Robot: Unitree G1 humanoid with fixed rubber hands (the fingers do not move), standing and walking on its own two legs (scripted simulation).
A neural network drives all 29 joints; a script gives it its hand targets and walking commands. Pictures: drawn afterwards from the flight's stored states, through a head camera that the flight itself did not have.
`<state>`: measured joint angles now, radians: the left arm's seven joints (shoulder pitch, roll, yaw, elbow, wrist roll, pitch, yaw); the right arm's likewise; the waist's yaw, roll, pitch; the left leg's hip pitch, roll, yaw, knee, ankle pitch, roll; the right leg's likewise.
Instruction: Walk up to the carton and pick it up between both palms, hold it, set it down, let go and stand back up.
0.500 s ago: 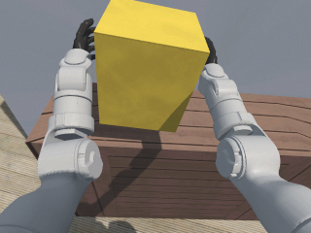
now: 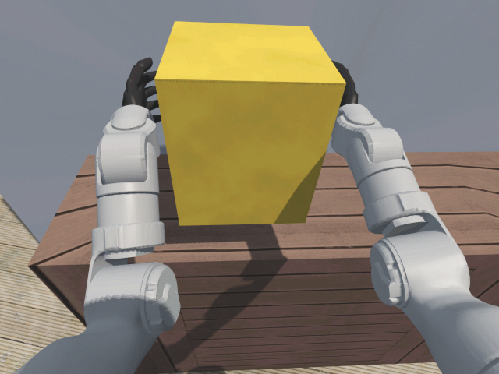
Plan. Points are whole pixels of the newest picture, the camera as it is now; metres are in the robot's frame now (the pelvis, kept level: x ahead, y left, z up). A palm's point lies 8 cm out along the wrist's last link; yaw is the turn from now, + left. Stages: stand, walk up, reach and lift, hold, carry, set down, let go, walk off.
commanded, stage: set down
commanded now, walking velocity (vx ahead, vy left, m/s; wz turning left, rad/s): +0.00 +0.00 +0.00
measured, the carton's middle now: (243, 127) +0.42 -0.02 +0.20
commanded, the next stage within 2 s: none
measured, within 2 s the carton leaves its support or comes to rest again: rests again in 1.86 s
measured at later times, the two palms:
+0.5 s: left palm (158, 133) +0.41 +0.11 +0.21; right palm (349, 133) +0.39 -0.19 +0.20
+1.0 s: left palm (140, 125) +0.41 +0.13 +0.22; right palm (337, 120) +0.39 -0.17 +0.23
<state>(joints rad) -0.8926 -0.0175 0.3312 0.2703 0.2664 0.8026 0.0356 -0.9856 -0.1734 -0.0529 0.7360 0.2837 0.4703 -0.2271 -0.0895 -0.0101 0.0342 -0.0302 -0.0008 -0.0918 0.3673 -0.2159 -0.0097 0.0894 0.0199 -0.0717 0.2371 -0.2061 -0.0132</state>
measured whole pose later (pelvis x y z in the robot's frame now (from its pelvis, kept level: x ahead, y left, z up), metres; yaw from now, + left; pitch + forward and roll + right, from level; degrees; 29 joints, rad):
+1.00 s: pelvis -0.03 +0.00 +0.00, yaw +1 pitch +1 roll -1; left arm -0.99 0.07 0.33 0.66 0.20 0.47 0.04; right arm -1.06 -0.07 -0.34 0.97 -0.03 0.23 -0.17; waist -0.12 -0.06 -0.07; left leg -0.21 0.00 -0.12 0.30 -0.11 -0.02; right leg -0.09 0.02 -0.11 0.19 -0.12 -0.02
